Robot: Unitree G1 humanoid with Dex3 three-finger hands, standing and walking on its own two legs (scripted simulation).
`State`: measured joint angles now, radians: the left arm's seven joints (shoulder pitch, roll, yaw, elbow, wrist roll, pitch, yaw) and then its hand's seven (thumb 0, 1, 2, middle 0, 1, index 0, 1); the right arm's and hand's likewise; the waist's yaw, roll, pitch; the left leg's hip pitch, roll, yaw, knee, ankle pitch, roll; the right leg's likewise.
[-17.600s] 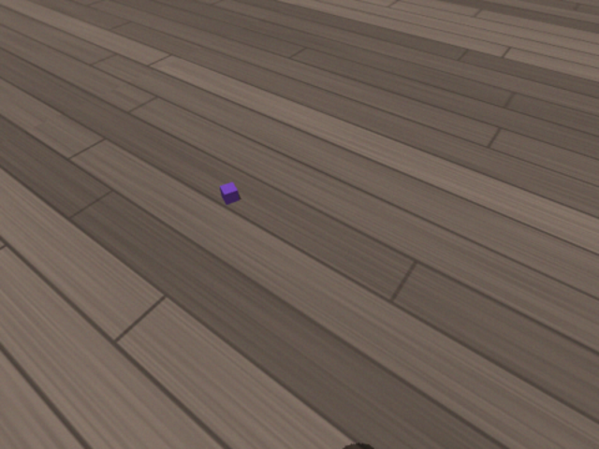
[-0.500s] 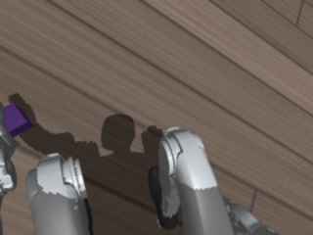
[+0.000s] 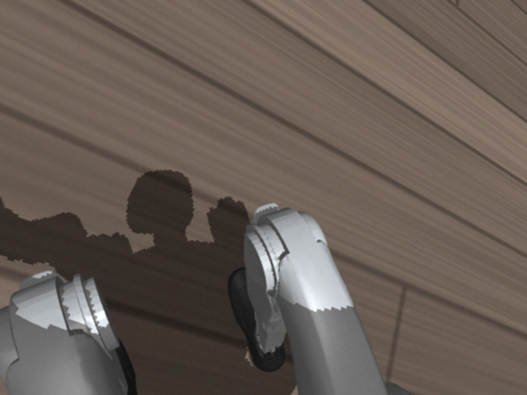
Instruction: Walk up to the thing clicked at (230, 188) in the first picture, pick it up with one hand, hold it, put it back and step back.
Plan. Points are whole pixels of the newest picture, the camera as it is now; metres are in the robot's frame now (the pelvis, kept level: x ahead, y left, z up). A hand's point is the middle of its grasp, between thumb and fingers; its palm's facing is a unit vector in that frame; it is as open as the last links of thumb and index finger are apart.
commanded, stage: rest palm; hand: left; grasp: from above
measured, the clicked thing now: out of the picture +0.42 +0.32 -0.27
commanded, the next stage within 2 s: close in 0.50 s
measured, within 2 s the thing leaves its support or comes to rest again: neither
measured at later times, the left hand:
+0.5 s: hand out of the picture +0.41 +0.32 -0.25, palm faces -0.36 -0.28 -0.89, open 14.2 cm
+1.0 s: hand out of the picture +0.41 +0.32 -0.25, palm faces -0.38 -0.29 -0.88, open 13.0 cm
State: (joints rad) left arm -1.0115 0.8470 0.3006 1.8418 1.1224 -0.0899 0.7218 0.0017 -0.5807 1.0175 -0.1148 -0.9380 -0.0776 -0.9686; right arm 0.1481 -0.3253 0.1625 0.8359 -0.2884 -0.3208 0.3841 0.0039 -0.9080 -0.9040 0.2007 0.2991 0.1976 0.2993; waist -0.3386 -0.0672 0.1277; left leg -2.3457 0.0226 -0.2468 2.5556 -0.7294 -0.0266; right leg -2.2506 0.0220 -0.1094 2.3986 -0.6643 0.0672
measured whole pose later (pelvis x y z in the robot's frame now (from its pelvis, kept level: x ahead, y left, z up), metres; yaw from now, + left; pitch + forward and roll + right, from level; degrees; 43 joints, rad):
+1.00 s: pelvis -0.01 +0.01 +0.00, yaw -2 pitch +25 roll -15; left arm -1.07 0.96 0.24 1.89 1.11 -0.08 0.72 0.00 -0.32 0.79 -0.27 -0.88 -0.27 -0.87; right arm 0.10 -0.37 0.25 0.77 -0.27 -0.40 0.41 0.00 -0.90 -0.90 0.20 0.30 0.20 0.30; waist -0.38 -0.13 0.20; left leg -2.33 0.02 -0.28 2.57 -0.72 -0.01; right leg -2.20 0.03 -0.14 2.38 -0.65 0.08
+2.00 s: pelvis -0.01 +0.01 +0.01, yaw -2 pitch +26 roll -15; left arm -1.06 0.96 0.20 1.87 1.11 -0.10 0.72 0.01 -0.18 0.62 -0.54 -0.64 -0.57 -0.63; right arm 0.10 -0.37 0.27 0.74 -0.27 -0.38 0.38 0.00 -0.89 -0.90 0.20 0.30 0.20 0.30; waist -0.37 -0.13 0.21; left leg -2.31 0.02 -0.28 2.54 -0.71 -0.01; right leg -2.18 0.03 -0.14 2.35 -0.64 0.08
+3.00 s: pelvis -0.01 +0.00 +0.03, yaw +3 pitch +32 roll -9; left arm -0.96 0.70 0.14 1.55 1.06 -0.01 0.49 0.02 0.05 0.49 -0.70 -0.53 -0.72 -0.52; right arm 0.15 -0.34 0.08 0.78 -0.17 -0.24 0.33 0.00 -0.90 -0.90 0.20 0.30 0.20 0.30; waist -0.24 0.00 -0.02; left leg -2.32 0.02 -0.17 2.43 -0.69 -0.02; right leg -2.24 0.00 -0.06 2.32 -0.65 0.05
